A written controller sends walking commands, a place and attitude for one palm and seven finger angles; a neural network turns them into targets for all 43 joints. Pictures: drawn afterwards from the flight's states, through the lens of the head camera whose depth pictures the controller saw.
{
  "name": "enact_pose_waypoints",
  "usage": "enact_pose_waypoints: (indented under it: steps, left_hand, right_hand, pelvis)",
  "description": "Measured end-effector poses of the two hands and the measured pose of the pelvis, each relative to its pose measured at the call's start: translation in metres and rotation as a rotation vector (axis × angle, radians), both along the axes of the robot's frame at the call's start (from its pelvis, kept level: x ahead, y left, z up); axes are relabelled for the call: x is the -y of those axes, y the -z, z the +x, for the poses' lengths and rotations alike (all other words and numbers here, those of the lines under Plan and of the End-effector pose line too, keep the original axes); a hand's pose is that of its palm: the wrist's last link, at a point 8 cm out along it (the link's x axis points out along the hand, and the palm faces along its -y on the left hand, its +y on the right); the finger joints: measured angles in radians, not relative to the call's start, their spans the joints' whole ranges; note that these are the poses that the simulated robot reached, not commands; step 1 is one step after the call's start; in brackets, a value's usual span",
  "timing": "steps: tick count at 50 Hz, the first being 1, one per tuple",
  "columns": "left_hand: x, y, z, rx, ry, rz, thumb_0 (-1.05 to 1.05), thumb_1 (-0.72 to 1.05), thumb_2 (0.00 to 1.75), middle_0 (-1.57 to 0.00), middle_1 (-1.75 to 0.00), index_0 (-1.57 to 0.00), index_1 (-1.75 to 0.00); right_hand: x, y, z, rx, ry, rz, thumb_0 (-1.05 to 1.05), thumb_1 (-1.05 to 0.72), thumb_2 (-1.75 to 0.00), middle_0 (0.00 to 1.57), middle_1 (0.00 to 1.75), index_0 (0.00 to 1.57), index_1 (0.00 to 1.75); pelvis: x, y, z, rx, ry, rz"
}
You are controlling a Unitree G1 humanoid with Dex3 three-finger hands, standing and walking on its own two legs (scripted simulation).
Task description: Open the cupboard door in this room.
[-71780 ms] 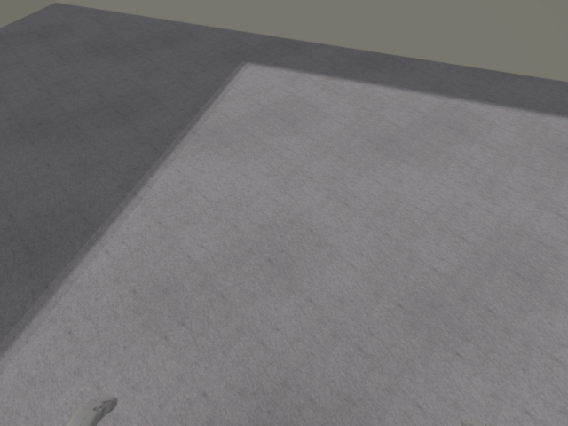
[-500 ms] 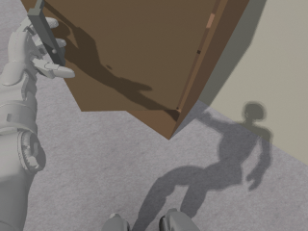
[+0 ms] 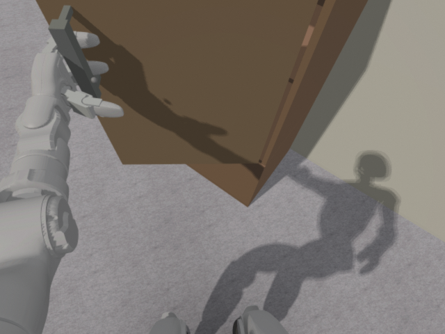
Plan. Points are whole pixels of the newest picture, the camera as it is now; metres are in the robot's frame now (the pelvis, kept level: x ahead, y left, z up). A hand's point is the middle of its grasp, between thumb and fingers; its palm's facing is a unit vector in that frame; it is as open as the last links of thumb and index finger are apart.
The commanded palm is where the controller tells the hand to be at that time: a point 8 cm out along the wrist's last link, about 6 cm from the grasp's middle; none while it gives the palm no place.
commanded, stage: slide the fingers in behind the handle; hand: left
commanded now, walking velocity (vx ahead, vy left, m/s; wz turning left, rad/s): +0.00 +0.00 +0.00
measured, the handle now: (81, 57) +0.57 +0.20 +0.12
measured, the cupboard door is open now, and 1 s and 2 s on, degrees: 39 39 79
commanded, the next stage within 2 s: close the thumb around the handle in 0.14 s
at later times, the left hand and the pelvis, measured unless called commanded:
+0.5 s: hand (92, 81) +0.52 +0.17 +0.12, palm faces -0.02 -1.00 -0.01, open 12.1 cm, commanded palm +0.50 +0.21 +0.12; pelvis +0.00 +0.01 +0.00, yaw +0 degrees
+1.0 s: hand (92, 81) +0.52 +0.17 +0.12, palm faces -0.01 -1.00 -0.02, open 5.7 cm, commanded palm +0.50 +0.21 +0.12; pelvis +0.00 +0.00 +0.00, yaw +0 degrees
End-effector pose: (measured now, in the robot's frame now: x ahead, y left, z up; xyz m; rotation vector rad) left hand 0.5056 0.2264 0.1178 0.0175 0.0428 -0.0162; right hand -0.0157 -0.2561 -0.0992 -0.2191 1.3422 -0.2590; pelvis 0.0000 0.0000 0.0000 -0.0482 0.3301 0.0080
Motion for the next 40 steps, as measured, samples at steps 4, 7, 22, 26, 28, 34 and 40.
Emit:
enact_pose_waypoints:
  steps: [4, 7, 22, 26, 28, 34, 40]
  left_hand:
    - [0.0, -0.0003, 0.0002, 0.0, 0.009, 0.006, -0.01, -0.5, 0.3, -0.3, -1.2, -0.31, -1.22]
    - [0.0, -0.0001, 0.0002, 0.002, 0.009, 0.003, -0.01, -0.5, 0.3, -0.3, -1.2, -0.31, -1.22]
    - [-0.0005, -0.001, -0.0034, 0.014, 0.005, -0.005, -0.01, -0.33, 0.38, -0.3, -1.21, -0.3, -1.22]
    - [-0.001, -0.0017, -0.0049, 0.014, 0.004, -0.004, -0.01, -0.16, 0.45, -0.31, -1.23, -0.31, -1.24]
    - [-0.0011, -0.0018, -0.0056, 0.013, 0.003, -0.003, -0.01, -0.06, 0.49, -0.32, -1.24, -0.31, -1.25]
    - [-0.0013, -0.0019, -0.0057, 0.012, 0.0, -0.002, 0.0, 0.26, 0.63, -0.34, -1.28, -0.33, -1.28]
    - [-0.0016, -0.002, -0.0053, 0.012, -0.004, 0.002, 0.01, 0.58, 0.77, -0.36, -1.31, -0.35, -1.32]
  right_hand:
    - [-0.0011, -0.0004, 0.0039, 0.008, -0.003, -0.002, 0.0, -0.91, -0.9, 0.2, 0.3, 0.2, 0.3]
    - [-0.0016, 0.0002, 0.005, 0.007, -0.005, -0.001, 0.0, -0.91, -0.9, 0.2, 0.3, 0.2, 0.3]
    - [-0.0044, -0.001, 0.0017, 0.006, 0.012, -0.002, 0.0, -0.91, -0.9, 0.2, 0.3, 0.2, 0.3]
    - [-0.0047, -0.001, 0.0004, 0.006, 0.015, -0.002, 0.0, -0.91, -0.9, 0.2, 0.3, 0.2, 0.3]
    - [-0.0048, -0.0008, 0.0001, 0.007, 0.013, -0.003, 0.0, -0.91, -0.9, 0.2, 0.3, 0.2, 0.3]
    - [-0.0041, 0.0, -0.0017, 0.003, 0.009, -0.005, 0.0, -0.91, -0.9, 0.2, 0.3, 0.2, 0.3]
    - [-0.0025, 0.0007, -0.0044, -0.006, 0.003, -0.007, 0.0, -0.91, -0.9, 0.2, 0.3, 0.2, 0.3]
  pelvis:
    - [-0.0013, -0.0002, 0.0012, 0.001, -0.001, 0.0]
    - [-0.0025, -0.0003, 0.0019, 0.001, 0.0, 0.0]
    - [-0.0054, -0.0015, 0.0027, 0.011, 0.009, 0.001]
    - [-0.0055, -0.0017, 0.002, 0.014, 0.009, 0.001]
    - [-0.0057, -0.0016, 0.0016, 0.015, 0.008, 0.0]
    - [-0.0055, -0.001, -0.0007, 0.014, 0.005, 0.0]
    - [-0.0047, 0.0, -0.0026, 0.009, 0.001, 0.001]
